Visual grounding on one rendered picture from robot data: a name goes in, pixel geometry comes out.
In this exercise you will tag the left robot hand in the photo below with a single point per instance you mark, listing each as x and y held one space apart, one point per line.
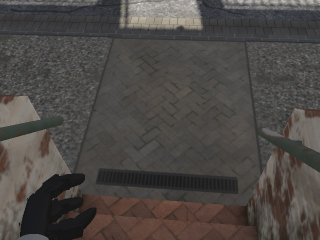
41 211

